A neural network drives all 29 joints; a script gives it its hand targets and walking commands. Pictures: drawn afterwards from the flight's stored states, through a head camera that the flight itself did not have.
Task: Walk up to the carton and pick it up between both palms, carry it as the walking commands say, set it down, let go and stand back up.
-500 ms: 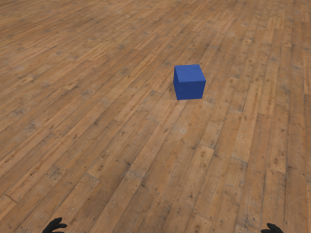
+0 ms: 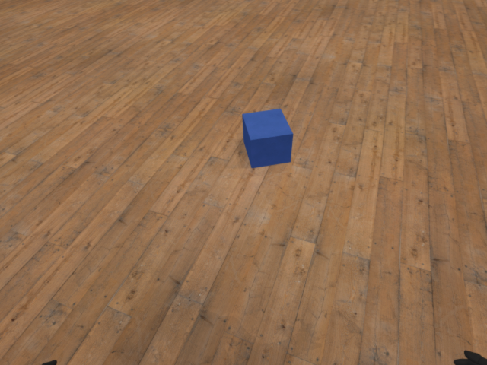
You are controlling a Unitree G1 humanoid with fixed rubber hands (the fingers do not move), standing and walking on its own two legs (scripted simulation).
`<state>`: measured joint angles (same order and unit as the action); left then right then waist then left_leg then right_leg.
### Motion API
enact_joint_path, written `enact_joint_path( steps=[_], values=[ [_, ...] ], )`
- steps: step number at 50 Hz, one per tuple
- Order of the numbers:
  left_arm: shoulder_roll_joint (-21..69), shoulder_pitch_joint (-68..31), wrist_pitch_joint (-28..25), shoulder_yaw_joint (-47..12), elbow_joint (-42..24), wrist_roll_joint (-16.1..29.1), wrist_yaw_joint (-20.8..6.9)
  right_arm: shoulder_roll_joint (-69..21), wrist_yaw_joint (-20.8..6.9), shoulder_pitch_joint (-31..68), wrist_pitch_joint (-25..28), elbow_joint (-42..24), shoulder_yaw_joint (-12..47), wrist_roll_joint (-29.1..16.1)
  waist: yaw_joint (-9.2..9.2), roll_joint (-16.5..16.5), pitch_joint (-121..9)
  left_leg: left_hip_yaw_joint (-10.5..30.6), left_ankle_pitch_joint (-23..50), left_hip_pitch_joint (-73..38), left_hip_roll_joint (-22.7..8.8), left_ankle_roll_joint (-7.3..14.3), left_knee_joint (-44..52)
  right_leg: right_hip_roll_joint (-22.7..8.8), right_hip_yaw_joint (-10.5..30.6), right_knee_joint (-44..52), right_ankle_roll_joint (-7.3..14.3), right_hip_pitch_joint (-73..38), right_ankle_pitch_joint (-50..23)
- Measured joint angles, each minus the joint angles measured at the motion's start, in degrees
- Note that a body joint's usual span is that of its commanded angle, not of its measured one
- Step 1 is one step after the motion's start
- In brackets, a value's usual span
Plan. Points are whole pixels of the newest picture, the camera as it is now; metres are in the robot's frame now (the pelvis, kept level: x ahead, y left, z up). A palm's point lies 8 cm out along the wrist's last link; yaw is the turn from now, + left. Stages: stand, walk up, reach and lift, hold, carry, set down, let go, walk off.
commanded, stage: walk up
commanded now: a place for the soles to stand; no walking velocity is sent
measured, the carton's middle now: (266, 138) +1.49 -0.04 -0.65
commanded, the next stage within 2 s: none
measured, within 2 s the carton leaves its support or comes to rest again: neither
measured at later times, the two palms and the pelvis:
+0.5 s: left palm (99, 260) +0.34 +0.34 -0.07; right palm (469, 321) +0.22 -0.34 -0.04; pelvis +0.19 +0.02 +0.01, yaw -6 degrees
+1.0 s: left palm (117, 205) +0.48 +0.34 -0.06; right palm (410, 195) +0.50 -0.35 -0.06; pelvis +0.41 -0.01 +0.00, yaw -4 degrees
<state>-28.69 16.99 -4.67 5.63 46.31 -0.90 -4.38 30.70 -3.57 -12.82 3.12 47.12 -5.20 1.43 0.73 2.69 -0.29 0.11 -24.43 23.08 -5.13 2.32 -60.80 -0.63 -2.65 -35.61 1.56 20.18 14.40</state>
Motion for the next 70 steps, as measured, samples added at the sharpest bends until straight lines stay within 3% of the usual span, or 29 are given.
enact_joint_path(
  steps=[7, 13, 15, 17, 19, 22, 27, 32, 34, 36, 38, 45, 51, 53, 56, 62, 66, 68, 70],
  values=[
    [1.0, 5.6, -0.9, -1.3, -1.6, -0.1, 0.2, -2.3, -2.0, 1.0, 0.6, -2.2, 0.7, -0.1, 2.78, -0.2, -0.1, -1.7, 7.9, 5.9, 0.7, -2.4, 14.3, 0.9, 1.0, 7.2, 0.5, -7.2, 0.4],
    [-0.4, 6.9, -0.7, -1.8, -3.1, 0.0, 0.2, -2.6, -2.1, 1.8, 1.5, -3.9, 0.2, 0.0, 3.24, -2.0, 0.0, -3.2, 9.5, 0.6, 2.3, -1.2, 28.2, 0.2, 2.0, 4.5, -0.6, -10.2, 6.2],
    [-0.6, 6.5, -0.6, -2.0, -3.6, 0.1, 0.5, -2.4, -1.3, 1.8, 2.7, -4.8, -0.1, 0.3, 2.46, -3.5, 0.5, -4.0, 14.5, -0.1, 3.8, -0.4, 27.9, -0.7, 3.8, -5.3, 0.7, -7.1, 10.5],
    [-0.4, 5.2, -0.5, -2.6, -3.1, 0.3, 1.0, -2.5, -0.6, 1.0, 3.4, -5.4, -0.2, -0.5, 1.54, -4.4, 0.6, -4.8, 13.2, -0.5, 4.0, 0.0, 25.8, 0.5, 6.2, -18.7, 0.8, -1.3, 10.3],
    [-0.3, 3.9, -0.7, -2.8, -2.6, 0.4, 1.1, -2.9, -0.2, -0.6, 3.5, -5.3, 0.0, -1.1, 0.53, -5.5, 0.6, -5.8, 11.1, -2.9, 4.1, -0.2, 27.0, 0.1, 6.2, -24.2, 0.3, 3.4, 7.8],
    [0.0, 2.0, -0.7, -2.6, -2.4, 0.4, 0.5, -2.8, 0.0, -3.4, 3.5, -5.2, 0.3, -0.9, -1.65, -6.0, 0.8, -6.7, 10.6, -6.7, 4.0, -0.3, 30.5, -1.7, 4.9, -20.8, -0.8, 7.8, 5.5],
    [0.7, -2.9, -0.2, -2.0, -3.0, 0.2, -0.9, -1.3, -0.3, -8.3, 3.5, -4.7, 0.3, -0.6, -4.56, -4.7, 1.9, -7.3, 8.4, -11.7, 3.2, -0.8, 33.5, -4.1, 2.0, -6.8, -0.9, 10.3, -0.3],
    [0.8, -7.9, -0.6, -0.9, -4.2, 0.2, -0.9, -0.6, -0.3, -11.7, 2.6, -3.7, 0.8, -0.8, -6.46, -3.1, 2.3, -6.7, 2.3, -14.6, 1.6, -2.8, 29.7, -2.1, -0.7, 5.5, 0.8, 5.0, -4.5],
    [0.6, -9.1, -1.2, -0.4, -5.2, 0.2, 0.0, -1.2, 0.1, -12.0, 2.2, -3.5, 1.2, -0.8, -6.20, -2.4, 3.0, -4.8, -1.2, -11.3, 0.8, -1.2, 18.6, -1.0, -1.0, 3.7, 0.8, 4.5, -8.3],
    [0.9, -9.0, -1.5, -0.6, -5.9, 0.7, 0.8, -2.0, 0.6, -10.8, 1.7, -2.8, 2.0, -1.1, -5.58, -1.8, 3.4, -1.7, -1.2, -5.3, 1.6, 0.0, 4.8, -0.8, -1.5, 0.6, 0.7, 4.0, -4.9],
    [1.6, -7.7, -1.5, -0.9, -6.1, 1.0, 1.4, -2.5, 0.6, -9.5, 1.6, -2.3, 2.3, -1.3, -4.66, -0.7, 3.1, -0.4, 1.6, -0.3, 1.2, 0.1, -0.7, -0.5, -2.1, 1.6, 0.7, 1.7, -2.7],
    [0.6, -0.7, -1.7, -0.9, -4.7, 0.4, 1.2, -3.0, -1.5, -4.8, 1.4, -1.7, 1.7, -0.5, -0.03, -0.4, 2.6, -1.4, 8.9, 6.9, -1.1, -1.9, 14.7, -1.0, -3.4, 5.6, 0.5, -5.5, 0.3],
    [-1.3, 3.8, -1.0, -1.3, -3.0, 0.2, 1.0, -1.9, -2.0, -0.9, 2.1, -2.8, 0.5, -0.4, 2.41, -2.4, 1.5, -3.5, 11.7, 1.6, 1.3, -0.7, 27.6, -2.8, -3.0, 0.3, -0.5, -8.1, 8.0],
    [-1.0, 3.9, -0.6, -1.8, -2.2, 0.3, 1.4, -1.7, -1.1, 0.2, 3.0, -3.6, 0.0, -0.4, 1.93, -3.5, 1.9, -3.9, 14.3, 1.8, 2.4, -0.5, 25.0, -3.3, -0.6, -11.5, 0.4, -4.0, 10.9],
    [-0.4, 3.0, -0.3, -2.7, -0.8, 0.4, 1.7, -2.5, -0.2, -0.1, 3.1, -4.2, 0.1, -1.4, 0.98, -5.3, 2.0, -4.8, 11.6, -0.7, 3.1, -0.3, 25.0, -2.6, 2.2, -24.6, 0.3, 3.4, 9.0],
    [1.4, 0.9, -0.2, -2.6, -0.3, 0.2, 0.5, -2.4, 0.0, -3.7, 2.8, -4.6, 0.6, -0.8, -2.06, -5.2, 1.9, -5.3, 9.4, -6.6, 3.0, -0.5, 29.0, -4.8, 0.2, -12.6, -0.8, 8.6, 5.0],
    [1.7, -1.1, -0.5, -1.9, -0.7, 0.1, -0.1, -1.5, -0.4, -6.2, 2.1, -4.1, 0.5, -0.8, -3.56, -3.7, 1.9, -5.2, 5.7, -9.2, 2.3, -1.3, 27.9, -4.0, -1.0, -1.6, -0.5, 6.7, -0.2],
    [1.2, -1.7, -1.1, -1.3, -1.1, -0.1, 0.2, -1.2, -0.3, -7.3, 1.7, -4.0, 0.6, -0.7, -3.86, -2.9, 1.8, -4.7, 2.2, -9.4, 1.6, -1.5, 24.4, -2.6, -1.3, 2.2, 0.1, 4.1, -2.3],
    [0.7, -2.3, -1.8, -0.8, -1.9, -0.2, 0.9, -1.7, 0.0, -7.6, 1.3, -3.5, 0.9, -0.8, -3.45, -1.9, 1.9, -2.9, -1.2, -6.0, 1.4, -0.2, 14.0, -1.9, -1.6, -0.6, 0.0, 4.2, -4.2]
  ],
)
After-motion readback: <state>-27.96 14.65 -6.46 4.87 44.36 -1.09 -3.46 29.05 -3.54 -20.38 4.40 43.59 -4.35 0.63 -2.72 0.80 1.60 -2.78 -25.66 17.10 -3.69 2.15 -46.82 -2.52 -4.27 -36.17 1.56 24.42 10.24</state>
